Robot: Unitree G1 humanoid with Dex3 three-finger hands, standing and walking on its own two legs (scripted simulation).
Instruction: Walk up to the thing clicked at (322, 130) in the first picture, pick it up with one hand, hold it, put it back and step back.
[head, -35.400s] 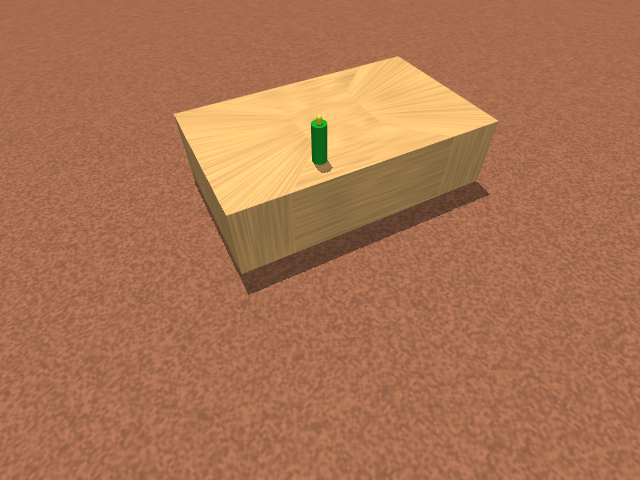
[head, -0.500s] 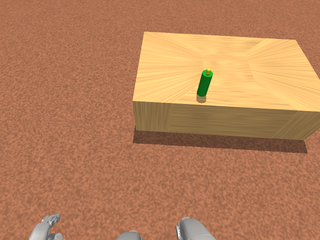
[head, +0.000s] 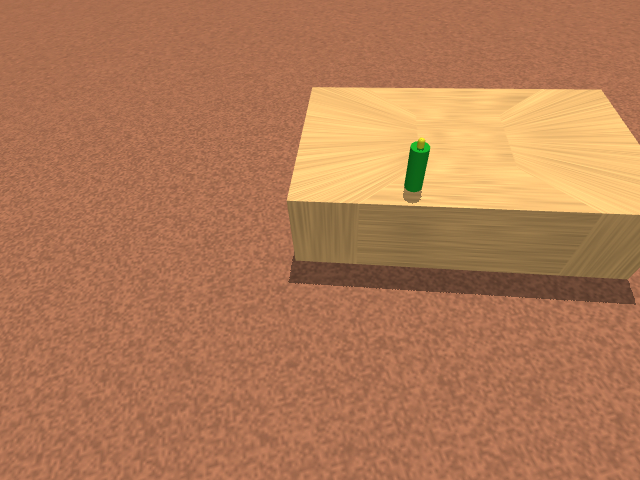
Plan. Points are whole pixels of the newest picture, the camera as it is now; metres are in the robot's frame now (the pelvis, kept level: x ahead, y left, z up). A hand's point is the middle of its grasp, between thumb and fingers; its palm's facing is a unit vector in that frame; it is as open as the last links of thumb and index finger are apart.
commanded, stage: step back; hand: right
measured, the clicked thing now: (417, 163) +1.08 -0.23 -0.33
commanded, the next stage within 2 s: stand in 0.88 s
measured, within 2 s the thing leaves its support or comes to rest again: neither
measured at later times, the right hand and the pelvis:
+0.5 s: hand out of the picture +0.11 -0.27 -0.15, palm faces -0.08 +0.93 -0.37, open 7.4 cm; pelvis +0.02 -0.01 +0.01, yaw +2 degrees
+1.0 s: hand out of the picture +0.16 -0.22 -0.13, palm faces -0.04 +0.94 -0.33, open 7.4 cm; pelvis +0.04 +0.02 +0.02, yaw +0 degrees
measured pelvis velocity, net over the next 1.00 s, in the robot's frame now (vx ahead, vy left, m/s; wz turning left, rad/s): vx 0.04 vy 0.02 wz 0.00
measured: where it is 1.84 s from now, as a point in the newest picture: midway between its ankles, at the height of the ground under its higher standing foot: outside the picture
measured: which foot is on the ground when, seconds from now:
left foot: up 0.00-0.00, down 0.02-0.28, up 0.30-0.52, down 0.54-1.00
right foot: down 0.00-1.00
